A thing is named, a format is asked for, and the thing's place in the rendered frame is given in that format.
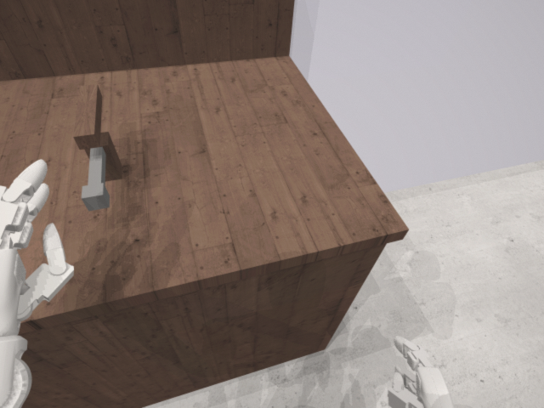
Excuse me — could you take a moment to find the tap lever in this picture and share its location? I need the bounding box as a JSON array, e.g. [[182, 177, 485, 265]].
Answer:
[[82, 147, 110, 211]]

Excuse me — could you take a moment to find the left robot forearm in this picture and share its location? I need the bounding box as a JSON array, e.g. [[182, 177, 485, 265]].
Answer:
[[0, 335, 32, 408]]

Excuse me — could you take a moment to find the left robot hand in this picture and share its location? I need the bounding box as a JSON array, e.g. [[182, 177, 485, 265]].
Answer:
[[0, 159, 74, 337]]

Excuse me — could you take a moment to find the right robot hand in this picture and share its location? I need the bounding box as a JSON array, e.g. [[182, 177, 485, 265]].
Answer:
[[388, 336, 455, 408]]

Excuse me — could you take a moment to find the counter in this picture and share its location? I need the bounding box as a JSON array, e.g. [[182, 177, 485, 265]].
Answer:
[[0, 0, 409, 408]]

